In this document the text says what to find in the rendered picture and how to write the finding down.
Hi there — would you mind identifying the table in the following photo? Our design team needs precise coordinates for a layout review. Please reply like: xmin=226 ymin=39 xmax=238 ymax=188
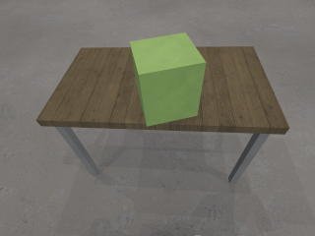
xmin=36 ymin=46 xmax=289 ymax=184

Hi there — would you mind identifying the carton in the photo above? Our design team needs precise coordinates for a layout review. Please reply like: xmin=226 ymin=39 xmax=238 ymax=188
xmin=130 ymin=32 xmax=207 ymax=127

